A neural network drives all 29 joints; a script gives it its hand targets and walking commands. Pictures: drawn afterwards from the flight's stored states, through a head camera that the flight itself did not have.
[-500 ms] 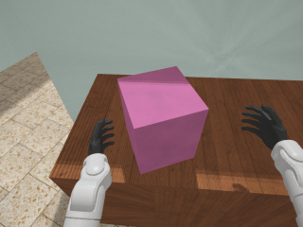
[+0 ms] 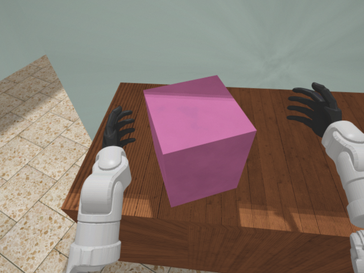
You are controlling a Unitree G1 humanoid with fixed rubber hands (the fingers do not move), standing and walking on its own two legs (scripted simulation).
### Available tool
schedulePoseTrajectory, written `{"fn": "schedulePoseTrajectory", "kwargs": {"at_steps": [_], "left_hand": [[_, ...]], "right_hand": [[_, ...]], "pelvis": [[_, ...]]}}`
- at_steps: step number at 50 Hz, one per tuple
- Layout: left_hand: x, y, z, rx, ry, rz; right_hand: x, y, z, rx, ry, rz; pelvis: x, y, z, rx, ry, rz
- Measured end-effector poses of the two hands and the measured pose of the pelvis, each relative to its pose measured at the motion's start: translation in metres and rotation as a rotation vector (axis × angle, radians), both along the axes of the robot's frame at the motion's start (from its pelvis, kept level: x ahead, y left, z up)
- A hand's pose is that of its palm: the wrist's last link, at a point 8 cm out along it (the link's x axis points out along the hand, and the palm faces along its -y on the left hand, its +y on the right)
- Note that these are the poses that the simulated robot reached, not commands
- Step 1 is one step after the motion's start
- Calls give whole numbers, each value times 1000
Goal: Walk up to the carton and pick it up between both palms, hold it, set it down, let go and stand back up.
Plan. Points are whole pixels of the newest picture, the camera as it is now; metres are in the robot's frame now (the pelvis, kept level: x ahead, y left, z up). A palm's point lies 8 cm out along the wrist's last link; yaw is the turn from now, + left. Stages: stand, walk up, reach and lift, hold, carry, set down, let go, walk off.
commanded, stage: reach and lift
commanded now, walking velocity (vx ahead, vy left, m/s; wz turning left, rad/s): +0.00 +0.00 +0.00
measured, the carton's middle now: (193, 142) +0.44 +0.05 +0.01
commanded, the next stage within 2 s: none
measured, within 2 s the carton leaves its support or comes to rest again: neither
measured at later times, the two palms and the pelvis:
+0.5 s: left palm (113, 117) +0.36 +0.20 +0.17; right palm (305, 81) +0.47 -0.18 +0.19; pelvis +0.01 +0.00 +0.00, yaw +0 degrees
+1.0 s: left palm (120, 115) +0.40 +0.20 +0.14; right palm (293, 86) +0.50 -0.17 +0.16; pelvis +0.01 +0.00 +0.00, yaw +0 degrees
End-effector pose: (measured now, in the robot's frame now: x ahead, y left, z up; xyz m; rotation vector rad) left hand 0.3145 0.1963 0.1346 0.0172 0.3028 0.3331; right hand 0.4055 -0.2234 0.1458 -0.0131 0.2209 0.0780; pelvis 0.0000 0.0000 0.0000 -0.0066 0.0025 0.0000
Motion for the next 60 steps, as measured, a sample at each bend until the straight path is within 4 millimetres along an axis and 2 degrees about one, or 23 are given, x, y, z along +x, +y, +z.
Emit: {"fn": "schedulePoseTrajectory", "kwargs": {"at_steps": [7, 23, 35, 47, 50, 60], "left_hand": [[13, 0, 15, 7, -19, -1], [45, 7, 29, 1, -9, 10], [70, 9, 33, 1, -1, 13], [80, 9, 15, -7, 1, -13], [82, 8, 6, -9, 14, -24], [86, 9, -35, -1, 28, -33]], "right_hand": [[19, 7, 13, 3, -1, 8], [64, 37, 45, 17, -10, 45], [88, 49, 48, 28, 15, 47], [95, 46, 23, 35, 43, 26], [94, 49, 15, 43, 47, 27], [88, 70, -34, -5, 96, 61]], "pelvis": [[2, 0, 0, 0, 3, 0], [10, 2, 0, -3, 21, 0], [16, 3, 0, -4, 54, 0], [15, 4, 0, -6, 89, -1], [14, 4, 1, -7, 95, -1], [14, 3, 0, -7, 127, -2]]}}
